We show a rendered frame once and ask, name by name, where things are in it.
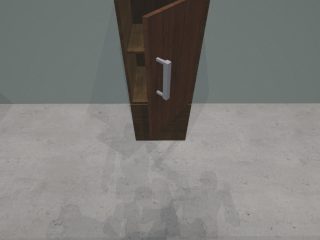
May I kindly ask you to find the handle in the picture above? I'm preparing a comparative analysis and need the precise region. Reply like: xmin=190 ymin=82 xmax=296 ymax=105
xmin=156 ymin=57 xmax=172 ymax=101

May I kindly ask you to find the cupboard door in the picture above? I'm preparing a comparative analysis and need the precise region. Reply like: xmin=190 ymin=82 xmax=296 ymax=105
xmin=142 ymin=0 xmax=206 ymax=138

